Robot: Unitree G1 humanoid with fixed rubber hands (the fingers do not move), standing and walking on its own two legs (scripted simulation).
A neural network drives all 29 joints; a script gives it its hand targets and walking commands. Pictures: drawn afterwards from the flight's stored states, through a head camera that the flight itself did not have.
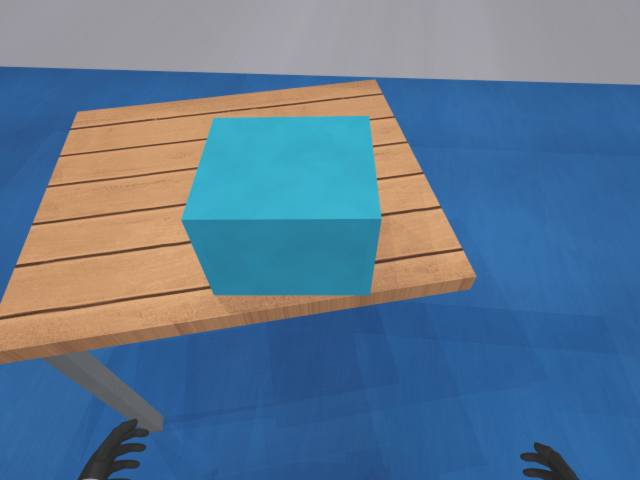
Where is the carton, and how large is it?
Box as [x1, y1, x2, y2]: [181, 116, 381, 294]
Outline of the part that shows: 368,116 213,118 181,220 214,294 369,294 381,218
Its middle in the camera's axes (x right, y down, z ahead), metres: -0.05 -0.07 +0.67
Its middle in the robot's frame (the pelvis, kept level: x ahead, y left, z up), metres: +0.54 +0.08 -0.01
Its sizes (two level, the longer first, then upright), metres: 0.269 0.240 0.193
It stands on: a table, 0.65 m high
